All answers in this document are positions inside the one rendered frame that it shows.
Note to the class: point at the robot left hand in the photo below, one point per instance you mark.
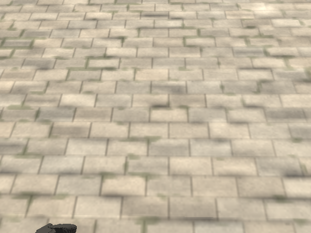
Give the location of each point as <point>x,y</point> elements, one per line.
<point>59,228</point>

